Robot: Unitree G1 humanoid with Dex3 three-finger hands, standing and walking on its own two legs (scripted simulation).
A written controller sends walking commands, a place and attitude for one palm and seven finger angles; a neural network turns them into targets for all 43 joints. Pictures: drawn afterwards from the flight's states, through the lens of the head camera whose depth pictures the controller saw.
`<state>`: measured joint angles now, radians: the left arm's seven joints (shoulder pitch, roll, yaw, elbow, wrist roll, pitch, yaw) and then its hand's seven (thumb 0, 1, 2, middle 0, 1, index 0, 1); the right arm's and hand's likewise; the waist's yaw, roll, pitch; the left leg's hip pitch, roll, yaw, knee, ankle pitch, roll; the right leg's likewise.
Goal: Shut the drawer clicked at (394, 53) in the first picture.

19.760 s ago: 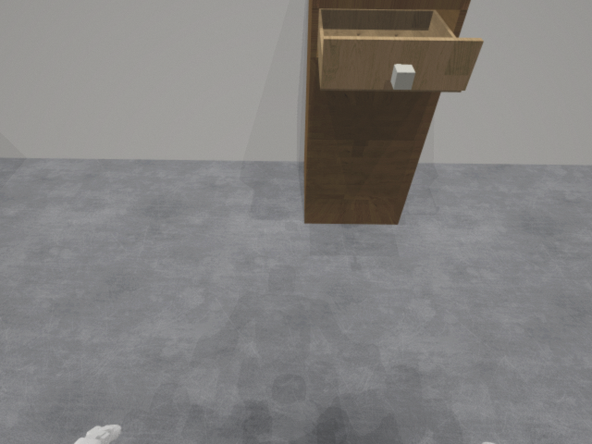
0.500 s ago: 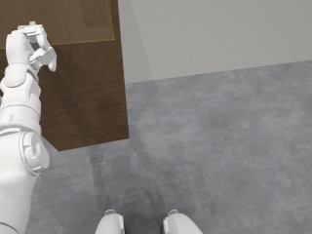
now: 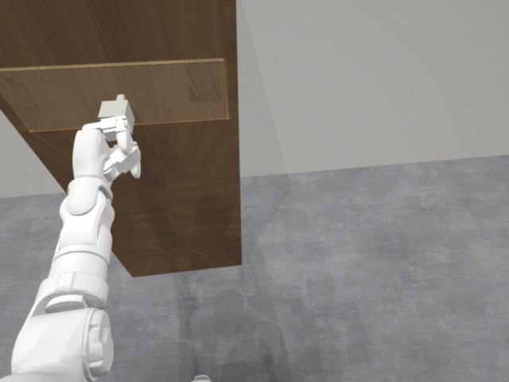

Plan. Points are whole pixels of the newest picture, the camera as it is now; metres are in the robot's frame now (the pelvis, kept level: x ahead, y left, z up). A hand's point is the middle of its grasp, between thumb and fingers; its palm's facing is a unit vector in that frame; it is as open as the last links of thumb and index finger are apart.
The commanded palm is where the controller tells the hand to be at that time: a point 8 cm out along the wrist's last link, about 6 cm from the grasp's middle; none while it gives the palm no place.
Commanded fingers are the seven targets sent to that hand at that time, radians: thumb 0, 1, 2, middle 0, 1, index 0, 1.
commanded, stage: draw the hand back to the body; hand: left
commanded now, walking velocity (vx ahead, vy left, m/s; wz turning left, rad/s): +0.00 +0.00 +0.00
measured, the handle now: (118, 110) +0.56 +0.24 +0.11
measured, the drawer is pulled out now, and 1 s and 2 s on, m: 0.00 0.00 0.00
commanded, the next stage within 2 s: step back with the hand held close in 1.24 s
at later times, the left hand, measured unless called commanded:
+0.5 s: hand (85, 227) +0.29 +0.20 +0.15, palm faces +0.23 -0.96 -0.18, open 3.3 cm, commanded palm +0.25 +0.25 +0.16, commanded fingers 0.00 0.90 0.90 -1.40 -1.60 -1.40 -1.60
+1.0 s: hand (1, 302) +0.19 +0.23 +0.19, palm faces +0.39 -0.85 -0.35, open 3.3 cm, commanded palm +0.13 +0.27 +0.21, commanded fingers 0.00 0.90 0.90 -1.40 -1.60 -1.40 -1.60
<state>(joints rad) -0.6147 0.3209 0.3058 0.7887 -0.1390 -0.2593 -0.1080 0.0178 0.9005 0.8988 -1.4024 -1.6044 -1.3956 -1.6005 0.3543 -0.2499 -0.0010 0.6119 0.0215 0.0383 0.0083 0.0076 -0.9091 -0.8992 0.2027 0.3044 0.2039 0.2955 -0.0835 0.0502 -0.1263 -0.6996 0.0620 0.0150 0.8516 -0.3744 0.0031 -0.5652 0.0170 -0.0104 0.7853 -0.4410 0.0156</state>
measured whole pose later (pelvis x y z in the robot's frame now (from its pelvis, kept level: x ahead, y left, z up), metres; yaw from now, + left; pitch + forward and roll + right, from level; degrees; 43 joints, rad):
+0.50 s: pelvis -0.01 -0.02 +0.03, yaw +2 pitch +0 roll -1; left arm -0.07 0.31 0.21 0.18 -0.15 -0.07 -0.04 0.02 0.90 0.90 -1.40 -1.60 -1.40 -1.60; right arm 0.18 -0.25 0.04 0.57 0.05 -0.02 -0.09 0.01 -0.91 -0.90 0.20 0.30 0.20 0.30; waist 0.01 0.06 -0.04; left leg -0.35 0.04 0.00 0.60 -0.25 -0.02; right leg -0.24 0.01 -0.03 0.59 -0.36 -0.01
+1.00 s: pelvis +0.00 -0.01 +0.04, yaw +1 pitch -5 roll +0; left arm 0.45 0.31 0.26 -0.36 -0.08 -0.11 0.08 0.02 0.89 0.90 -1.41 -1.60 -1.40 -1.60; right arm 0.18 -0.23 0.03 0.62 0.00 -0.06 -0.08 0.01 -0.91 -0.90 0.20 0.30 0.20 0.30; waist 0.06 0.07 0.02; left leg -0.13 0.03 0.03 0.41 -0.19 -0.01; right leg 0.00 0.00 -0.01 0.35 -0.27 0.01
